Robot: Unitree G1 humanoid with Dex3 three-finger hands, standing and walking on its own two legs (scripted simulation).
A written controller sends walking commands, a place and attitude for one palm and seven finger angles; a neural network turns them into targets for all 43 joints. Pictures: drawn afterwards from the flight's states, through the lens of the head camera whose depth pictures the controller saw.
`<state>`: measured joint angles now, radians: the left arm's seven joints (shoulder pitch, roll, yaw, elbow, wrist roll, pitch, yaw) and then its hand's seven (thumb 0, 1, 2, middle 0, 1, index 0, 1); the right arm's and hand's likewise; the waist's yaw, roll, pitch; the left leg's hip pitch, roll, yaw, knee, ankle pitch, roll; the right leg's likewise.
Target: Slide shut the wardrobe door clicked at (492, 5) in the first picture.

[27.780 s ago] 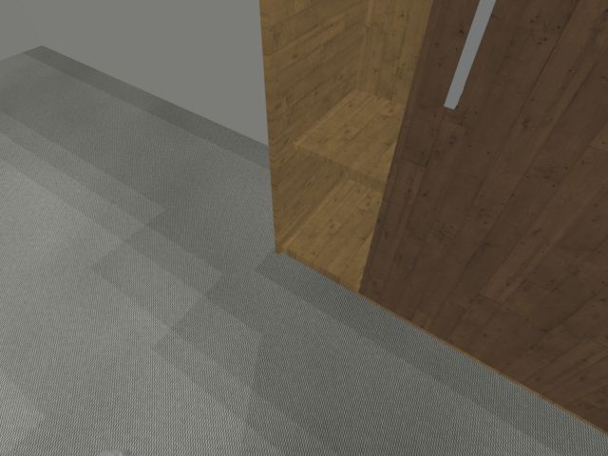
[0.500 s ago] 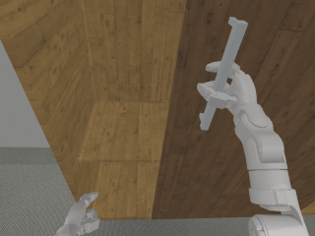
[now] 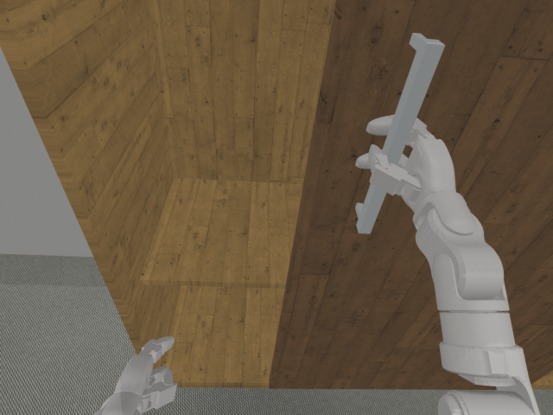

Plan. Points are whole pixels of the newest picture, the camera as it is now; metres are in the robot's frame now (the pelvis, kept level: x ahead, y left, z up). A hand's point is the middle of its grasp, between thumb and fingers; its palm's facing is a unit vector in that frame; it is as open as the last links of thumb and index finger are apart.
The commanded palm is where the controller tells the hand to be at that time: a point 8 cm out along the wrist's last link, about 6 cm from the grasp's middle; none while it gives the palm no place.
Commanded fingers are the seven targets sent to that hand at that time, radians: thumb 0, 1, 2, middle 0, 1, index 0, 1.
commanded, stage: grip the handle and tug to test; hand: right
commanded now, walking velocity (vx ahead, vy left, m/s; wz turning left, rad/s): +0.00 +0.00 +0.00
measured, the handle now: (386, 148) +0.41 -0.11 +0.24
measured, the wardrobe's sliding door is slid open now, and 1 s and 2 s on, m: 0.36 0.35 0.23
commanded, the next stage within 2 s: tug the door sideways, standing still in 0.36 s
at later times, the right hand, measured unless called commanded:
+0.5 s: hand (377, 175) +0.35 -0.09 +0.23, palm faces -0.09 +0.99 -0.06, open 5.8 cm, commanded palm +0.33 -0.15 +0.24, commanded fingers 0.00 -0.90 -0.90 0.45 1.40 0.45 1.40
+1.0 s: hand (367, 173) +0.35 -0.08 +0.23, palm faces -0.02 +1.00 -0.09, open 5.8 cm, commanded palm +0.33 -0.08 +0.24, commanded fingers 0.00 -0.90 -0.90 0.45 1.40 0.45 1.40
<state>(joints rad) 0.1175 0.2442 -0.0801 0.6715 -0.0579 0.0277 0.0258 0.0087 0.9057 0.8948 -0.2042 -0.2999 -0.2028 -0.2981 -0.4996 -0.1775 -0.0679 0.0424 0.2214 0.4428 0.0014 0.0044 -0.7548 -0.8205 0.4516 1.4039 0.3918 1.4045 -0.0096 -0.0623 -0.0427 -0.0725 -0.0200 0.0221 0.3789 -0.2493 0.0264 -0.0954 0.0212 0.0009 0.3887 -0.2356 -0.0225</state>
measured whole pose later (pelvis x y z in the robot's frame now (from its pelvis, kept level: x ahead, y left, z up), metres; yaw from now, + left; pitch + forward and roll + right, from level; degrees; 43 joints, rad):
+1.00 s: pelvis -0.01 -0.01 -0.01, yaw -4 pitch -4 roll +0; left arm 0.09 0.21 -0.07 0.67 -0.05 0.05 -0.03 0.01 0.91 0.89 -0.20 -0.30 -0.20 -0.30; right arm -0.61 -0.08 0.09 0.08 0.15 0.45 -0.11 -0.01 -0.78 -0.81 0.45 1.40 0.27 1.41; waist -0.06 -0.06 -0.01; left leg -0.10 0.02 0.08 0.47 -0.30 0.01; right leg -0.15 0.06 0.05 0.48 -0.26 -0.03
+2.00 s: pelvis -0.06 +0.10 -0.02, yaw +4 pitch -4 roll -5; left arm 0.05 0.18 0.03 0.61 -0.04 0.12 0.05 0.00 0.91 0.90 -0.20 -0.30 -0.20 -0.30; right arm -0.62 -0.26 -0.02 0.19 0.05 -0.03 -0.10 -0.11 -0.70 -0.85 0.51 1.41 0.17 1.24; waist 0.01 0.06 0.11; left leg -0.45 -0.11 -0.05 1.02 -0.39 0.02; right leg -0.22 0.03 -0.12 0.55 -0.28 -0.01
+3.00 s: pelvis +0.00 +0.37 -0.03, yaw -1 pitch -5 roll +2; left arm 0.05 0.14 0.00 0.67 -0.06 0.08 -0.01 0.01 0.90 0.89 -0.21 -0.30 -0.21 -0.30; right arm -0.45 -0.15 0.05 -0.07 0.04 0.01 -0.11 -0.05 -0.78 -0.85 0.54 1.40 0.08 1.22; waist -0.07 -0.08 0.10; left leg -0.33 0.02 0.04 0.68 -0.26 -0.03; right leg -0.33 -0.16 0.10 0.92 -0.50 0.04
